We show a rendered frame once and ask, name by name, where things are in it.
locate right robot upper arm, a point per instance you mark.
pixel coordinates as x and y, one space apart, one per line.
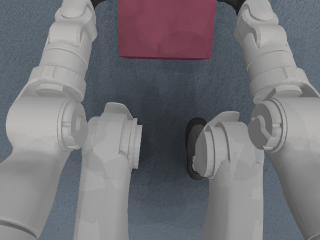
288 130

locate right robot thigh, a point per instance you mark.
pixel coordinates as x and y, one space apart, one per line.
235 208

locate left robot forearm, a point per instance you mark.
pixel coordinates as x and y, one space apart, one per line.
66 54

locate robot right shin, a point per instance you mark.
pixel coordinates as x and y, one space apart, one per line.
226 116

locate carton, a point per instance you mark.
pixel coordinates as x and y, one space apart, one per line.
165 29

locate left robot hand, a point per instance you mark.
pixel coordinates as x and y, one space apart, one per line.
96 2

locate right robot forearm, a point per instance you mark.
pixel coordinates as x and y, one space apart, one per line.
267 56

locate left robot upper arm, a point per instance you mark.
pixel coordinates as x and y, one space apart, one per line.
43 131

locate right robot hand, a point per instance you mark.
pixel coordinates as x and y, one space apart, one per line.
236 4

